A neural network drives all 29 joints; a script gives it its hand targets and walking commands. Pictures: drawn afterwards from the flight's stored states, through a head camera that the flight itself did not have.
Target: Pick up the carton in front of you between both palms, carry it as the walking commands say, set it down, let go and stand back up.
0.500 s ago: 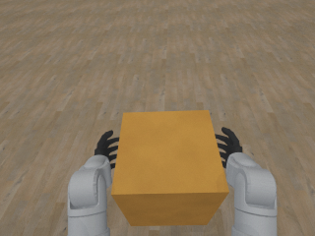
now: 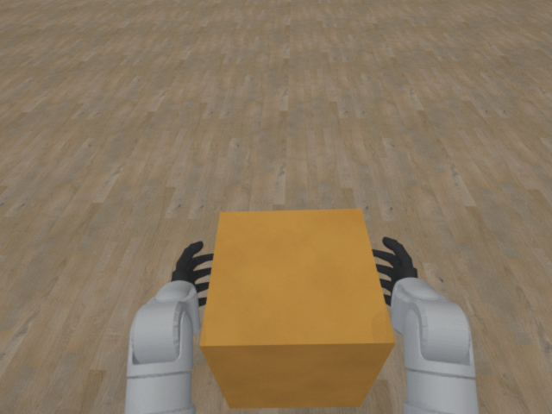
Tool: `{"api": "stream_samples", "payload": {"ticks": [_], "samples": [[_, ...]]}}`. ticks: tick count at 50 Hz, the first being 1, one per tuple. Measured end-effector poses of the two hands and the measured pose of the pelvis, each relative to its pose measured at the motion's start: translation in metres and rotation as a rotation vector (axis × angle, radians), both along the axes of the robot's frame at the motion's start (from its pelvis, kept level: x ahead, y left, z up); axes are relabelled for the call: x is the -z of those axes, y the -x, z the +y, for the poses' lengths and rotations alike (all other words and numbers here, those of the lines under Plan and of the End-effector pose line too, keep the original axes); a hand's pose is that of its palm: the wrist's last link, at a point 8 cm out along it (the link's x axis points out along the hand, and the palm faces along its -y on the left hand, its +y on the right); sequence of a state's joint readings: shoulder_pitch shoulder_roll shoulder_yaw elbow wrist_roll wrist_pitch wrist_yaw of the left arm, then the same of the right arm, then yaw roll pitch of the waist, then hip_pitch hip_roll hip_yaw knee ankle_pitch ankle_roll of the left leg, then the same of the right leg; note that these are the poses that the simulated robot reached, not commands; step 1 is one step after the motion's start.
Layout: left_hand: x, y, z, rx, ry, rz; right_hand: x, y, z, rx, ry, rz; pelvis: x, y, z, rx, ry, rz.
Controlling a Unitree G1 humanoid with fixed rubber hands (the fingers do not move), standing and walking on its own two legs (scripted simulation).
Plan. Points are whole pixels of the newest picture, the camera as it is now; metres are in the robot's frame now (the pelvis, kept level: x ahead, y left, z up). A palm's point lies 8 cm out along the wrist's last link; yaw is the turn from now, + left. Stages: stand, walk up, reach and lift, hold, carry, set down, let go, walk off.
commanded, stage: carry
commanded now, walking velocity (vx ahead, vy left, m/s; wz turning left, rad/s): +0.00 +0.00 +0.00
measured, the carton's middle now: (292, 312) +0.28 +0.00 +0.00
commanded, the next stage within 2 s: hold in 1.82 s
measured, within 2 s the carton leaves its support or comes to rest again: neither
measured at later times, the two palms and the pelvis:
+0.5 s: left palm (185, 320) +0.24 +0.15 +0.04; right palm (403, 316) +0.25 -0.15 +0.05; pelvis -0.05 +0.00 +0.00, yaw +0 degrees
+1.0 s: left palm (182, 335) +0.22 +0.15 +0.05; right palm (409, 331) +0.23 -0.15 +0.05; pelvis -0.07 +0.00 +0.00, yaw +0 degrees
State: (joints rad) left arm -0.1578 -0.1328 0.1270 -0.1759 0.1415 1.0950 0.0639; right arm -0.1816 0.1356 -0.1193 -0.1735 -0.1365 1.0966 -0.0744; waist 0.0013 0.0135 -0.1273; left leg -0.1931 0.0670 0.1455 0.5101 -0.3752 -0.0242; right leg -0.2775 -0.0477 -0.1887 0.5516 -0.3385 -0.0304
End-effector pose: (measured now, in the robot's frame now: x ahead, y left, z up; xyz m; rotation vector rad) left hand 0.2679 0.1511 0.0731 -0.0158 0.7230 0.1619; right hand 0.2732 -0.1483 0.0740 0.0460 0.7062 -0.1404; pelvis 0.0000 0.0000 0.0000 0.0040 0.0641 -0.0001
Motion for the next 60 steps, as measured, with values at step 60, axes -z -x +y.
{"api": "stream_samples", "payload": {"ticks": [60], "samples": [[0.023,0.051,0.002,0.035,-0.047,-0.064,0.022,0.050,0.002,-0.043,0.056,-0.068,-0.004,0.073,0.000,-0.001,0.003,-0.042]]}}
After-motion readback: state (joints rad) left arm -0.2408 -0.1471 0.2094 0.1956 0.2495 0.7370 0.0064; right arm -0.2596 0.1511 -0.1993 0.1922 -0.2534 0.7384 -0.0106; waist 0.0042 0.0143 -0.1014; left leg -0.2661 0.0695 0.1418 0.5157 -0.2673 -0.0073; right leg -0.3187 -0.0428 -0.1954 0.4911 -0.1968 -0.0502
